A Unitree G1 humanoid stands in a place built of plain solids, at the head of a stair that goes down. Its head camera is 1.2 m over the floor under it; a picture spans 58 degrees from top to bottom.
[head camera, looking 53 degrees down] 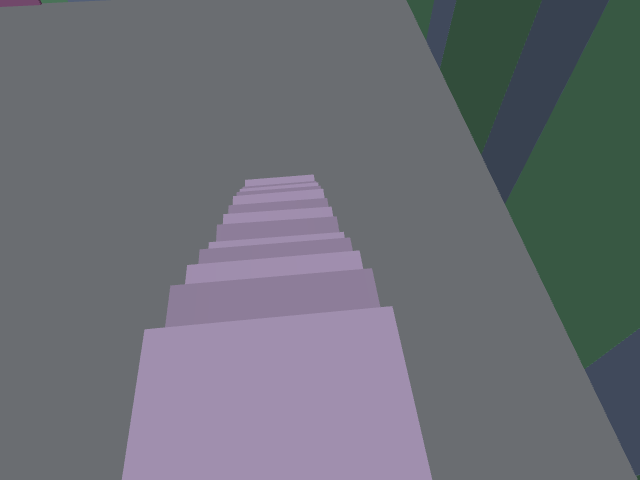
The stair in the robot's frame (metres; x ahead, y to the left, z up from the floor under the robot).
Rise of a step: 0.18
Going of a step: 0.24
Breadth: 0.76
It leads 6 degrees to the left of straight ahead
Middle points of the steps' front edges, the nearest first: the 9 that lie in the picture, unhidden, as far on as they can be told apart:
0.61 0.15 0.00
0.87 0.18 -0.18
1.08 0.20 -0.36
1.29 0.22 -0.55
1.47 0.24 -0.73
1.74 0.27 -0.91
1.99 0.29 -1.09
2.23 0.32 -1.27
2.50 0.35 -1.45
